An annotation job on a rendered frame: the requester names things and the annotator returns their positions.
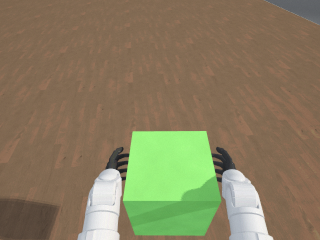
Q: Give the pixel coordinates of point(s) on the carton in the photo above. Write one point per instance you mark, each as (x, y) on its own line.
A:
(171, 187)

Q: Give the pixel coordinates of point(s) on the robot right forearm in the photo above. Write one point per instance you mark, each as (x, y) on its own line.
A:
(244, 210)

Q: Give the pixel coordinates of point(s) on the robot right hand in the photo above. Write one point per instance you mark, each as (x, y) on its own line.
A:
(226, 164)

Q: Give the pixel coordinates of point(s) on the robot left forearm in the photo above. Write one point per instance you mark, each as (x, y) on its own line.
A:
(103, 207)

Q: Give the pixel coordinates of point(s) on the robot left hand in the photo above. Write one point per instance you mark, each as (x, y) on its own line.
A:
(114, 164)

